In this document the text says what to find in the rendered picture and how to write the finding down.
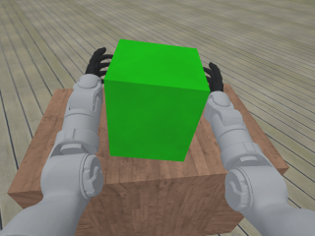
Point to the right robot upper arm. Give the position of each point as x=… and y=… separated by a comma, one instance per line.
x=260, y=194

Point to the left robot upper arm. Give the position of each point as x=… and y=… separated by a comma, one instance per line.
x=68, y=183

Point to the right robot forearm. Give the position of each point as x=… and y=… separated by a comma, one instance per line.
x=237, y=148

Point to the pedestal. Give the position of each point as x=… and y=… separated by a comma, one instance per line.
x=143, y=196

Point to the carton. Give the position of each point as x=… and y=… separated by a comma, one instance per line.
x=155, y=95

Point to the right robot hand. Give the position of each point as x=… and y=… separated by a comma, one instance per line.
x=215, y=79

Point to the left robot hand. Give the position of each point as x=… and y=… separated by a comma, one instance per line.
x=95, y=65

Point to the left robot forearm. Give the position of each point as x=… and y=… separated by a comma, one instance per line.
x=81, y=119

